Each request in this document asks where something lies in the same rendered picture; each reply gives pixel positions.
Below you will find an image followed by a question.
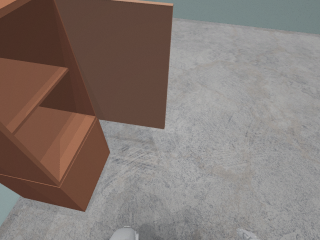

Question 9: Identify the cupboard door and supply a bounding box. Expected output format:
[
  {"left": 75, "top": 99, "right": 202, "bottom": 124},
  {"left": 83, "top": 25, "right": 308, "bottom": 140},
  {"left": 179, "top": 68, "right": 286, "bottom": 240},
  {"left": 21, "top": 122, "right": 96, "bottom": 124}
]
[{"left": 55, "top": 0, "right": 174, "bottom": 129}]

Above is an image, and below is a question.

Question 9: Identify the right robot hand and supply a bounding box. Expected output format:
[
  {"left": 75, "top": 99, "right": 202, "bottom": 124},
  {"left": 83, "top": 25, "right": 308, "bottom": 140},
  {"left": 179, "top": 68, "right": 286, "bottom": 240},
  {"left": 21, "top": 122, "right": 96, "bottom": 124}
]
[{"left": 236, "top": 228, "right": 260, "bottom": 240}]

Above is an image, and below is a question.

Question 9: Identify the left robot thigh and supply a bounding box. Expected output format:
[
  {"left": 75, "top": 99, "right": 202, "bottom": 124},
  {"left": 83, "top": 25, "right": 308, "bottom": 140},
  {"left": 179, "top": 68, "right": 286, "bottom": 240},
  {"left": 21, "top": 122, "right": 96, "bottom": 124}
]
[{"left": 109, "top": 228, "right": 139, "bottom": 240}]

